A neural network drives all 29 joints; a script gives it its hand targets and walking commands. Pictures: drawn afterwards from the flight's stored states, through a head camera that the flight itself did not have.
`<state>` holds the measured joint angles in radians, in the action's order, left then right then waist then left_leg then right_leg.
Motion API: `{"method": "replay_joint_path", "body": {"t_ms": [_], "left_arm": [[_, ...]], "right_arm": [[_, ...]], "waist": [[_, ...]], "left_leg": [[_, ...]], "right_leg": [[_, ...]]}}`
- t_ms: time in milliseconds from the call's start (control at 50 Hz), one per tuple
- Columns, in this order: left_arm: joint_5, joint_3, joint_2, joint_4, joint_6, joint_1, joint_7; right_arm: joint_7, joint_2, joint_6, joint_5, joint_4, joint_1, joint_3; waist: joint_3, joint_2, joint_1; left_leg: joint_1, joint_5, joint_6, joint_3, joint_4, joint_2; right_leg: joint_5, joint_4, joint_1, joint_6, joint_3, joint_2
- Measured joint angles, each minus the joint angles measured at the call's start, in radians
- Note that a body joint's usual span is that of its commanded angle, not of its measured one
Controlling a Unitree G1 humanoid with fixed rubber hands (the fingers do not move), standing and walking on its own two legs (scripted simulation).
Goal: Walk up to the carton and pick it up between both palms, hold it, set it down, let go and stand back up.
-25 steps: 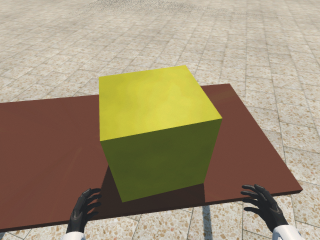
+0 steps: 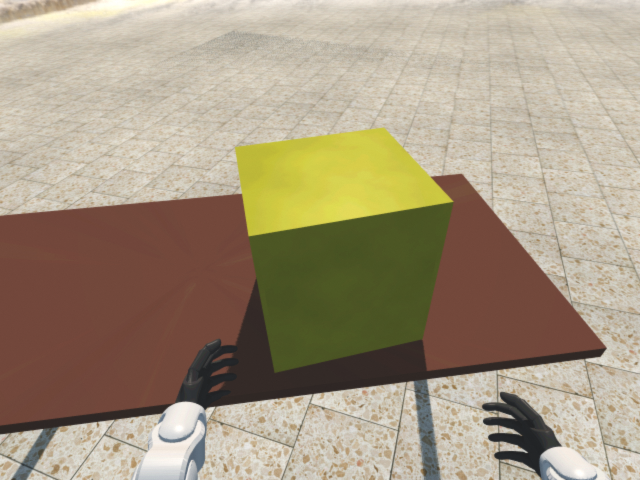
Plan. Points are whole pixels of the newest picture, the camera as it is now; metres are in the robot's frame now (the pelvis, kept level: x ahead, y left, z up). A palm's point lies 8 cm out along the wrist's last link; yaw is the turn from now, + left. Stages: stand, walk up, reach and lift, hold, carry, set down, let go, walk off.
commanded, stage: set down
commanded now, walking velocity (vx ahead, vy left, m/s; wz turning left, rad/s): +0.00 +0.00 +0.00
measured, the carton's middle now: (331, 245) +0.47 +0.02 +0.08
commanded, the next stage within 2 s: let go in 0.16 s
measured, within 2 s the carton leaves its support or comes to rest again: neither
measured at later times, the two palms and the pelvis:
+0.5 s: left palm (192, 418) +0.22 +0.19 +0.01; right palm out of the picture +0.06 -0.28 -0.10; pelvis -0.07 +0.00 +0.00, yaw -14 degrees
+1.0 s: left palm out of the picture +0.05 +0.14 -0.08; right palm out of the picture -0.02 -0.34 -0.09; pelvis -0.10 -0.12 +0.02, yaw -13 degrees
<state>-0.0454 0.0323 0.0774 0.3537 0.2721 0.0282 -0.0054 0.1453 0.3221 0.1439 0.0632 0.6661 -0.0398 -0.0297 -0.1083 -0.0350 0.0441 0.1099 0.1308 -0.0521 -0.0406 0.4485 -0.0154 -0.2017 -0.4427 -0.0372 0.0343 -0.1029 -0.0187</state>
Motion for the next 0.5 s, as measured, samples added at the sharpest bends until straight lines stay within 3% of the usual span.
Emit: {"method": "replay_joint_path", "body": {"t_ms": [60,100,120,180,240,280,340,400,420,440,460,500], "left_arm": [[0.005,0.004,0.037,0.021,0.01,0.019,-0.031],[0.022,-0.001,0.066,-0.019,0.049,-0.011,-0.037],[0.034,-0.012,0.072,-0.045,0.058,-0.031,-0.029],[0.037,-0.002,0.081,-0.032,0.013,-0.028,-0.011],[0.026,0.028,0.055,0.054,-0.032,0.02,0.012],[0.035,0.034,0.039,0.117,-0.066,0.021,0.024],[0.033,0.033,0.028,0.171,-0.112,-0.059,0.019],[0.041,0.064,0.083,0.166,-0.152,-0.096,-0.029],[0.047,0.079,0.101,0.15,-0.174,-0.088,-0.054],[0.05,0.093,0.093,0.166,-0.201,-0.054,-0.059],[0.039,0.109,0.081,0.179,-0.214,-0.011,-0.055],[0.034,0.142,0.075,0.195,-0.223,0.059,-0.044]], "right_arm": [[-0.018,-0.037,-0.007,0.002,-0.032,-0.089,0.081],[-0.039,-0.054,-0.025,-0.016,-0.103,-0.138,0.099],[-0.041,-0.06,-0.051,-0.036,-0.13,-0.154,0.069],[-0.054,-0.09,-0.122,-0.069,-0.063,-0.098,-0.015],[-0.045,-0.073,-0.123,-0.044,-0.045,-0.073,-0.035],[-0.032,-0.048,-0.15,-0.051,-0.063,-0.088,-0.047],[-0.036,0.012,-0.181,-0.077,-0.06,-0.107,-0.036],[-0.061,0.029,-0.18,-0.087,-0.063,-0.108,-0.011],[-0.076,0.033,-0.184,-0.085,-0.058,-0.1,0.0],[-0.094,0.047,-0.189,-0.075,-0.037,-0.089,0.018],[-0.111,0.055,-0.195,-0.059,-0.008,-0.078,0.041],[-0.144,0.041,-0.209,-0.022,0.039,-0.071,0.103]], "waist": [[0.011,0.05,0.002],[0.037,0.053,0.01],[0.058,0.015,-0.004],[0.02,-0.014,-0.028],[-0.021,-0.049,-0.023],[-0.012,-0.102,-0.041],[0.082,-0.16,-0.056],[0.171,-0.077,-0.025],[0.167,-0.047,-0.003],[0.138,-0.057,0.013],[0.097,-0.064,0.025],[0.032,-0.046,0.039]], "left_leg": [[0.024,0.19,0.03,0.041,0.102,-0.064],[-0.029,0.199,0.038,0.059,0.115,-0.083],[-0.053,0.222,0.037,0.059,0.068,-0.052],[-0.024,0.142,0.007,0.01,0.1,-0.036],[-0.042,0.153,-0.006,-0.034,0.088,-0.018],[-0.045,0.178,-0.01,-0.033,0.068,0.009],[-0.029,0.191,-0.001,-0.056,-0.031,0.026],[0.043,0.145,0.008,-0.118,-0.107,-0.033],[0.075,0.074,0.013,-0.137,-0.107,-0.043],[0.091,-0.009,0.018,-0.133,-0.099,-0.025],[0.094,-0.056,0.024,-0.12,-0.087,-0.009],[0.092,-0.054,0.039,-0.093,-0.086,0.0]], "right_leg": [[-0.182,-0.108,-0.065,-0.059,0.003,-0.048],[-0.177,-0.134,-0.117,-0.06,-0.004,-0.069],[-0.11,-0.115,-0.138,-0.051,0.006,-0.047],[0.082,-0.043,-0.136,-0.029,-0.033,-0.03],[0.086,-0.007,-0.12,-0.013,-0.075,-0.008],[0.101,-0.072,-0.1,0.013,-0.031,0.042],[0.048,-0.095,-0.052,0.008,0.049,0.098],[-0.128,-0.017,0.002,-0.032,0.055,0.082],[-0.201,0.016,0.008,-0.086,0.049,0.077],[-0.201,0.006,-0.004,-0.144,0.06,0.096],[-0.177,-0.009,-0.007,-0.169,0.077,0.112],[-0.141,-0.01,-0.004,-0.176,0.106,0.124]]}}
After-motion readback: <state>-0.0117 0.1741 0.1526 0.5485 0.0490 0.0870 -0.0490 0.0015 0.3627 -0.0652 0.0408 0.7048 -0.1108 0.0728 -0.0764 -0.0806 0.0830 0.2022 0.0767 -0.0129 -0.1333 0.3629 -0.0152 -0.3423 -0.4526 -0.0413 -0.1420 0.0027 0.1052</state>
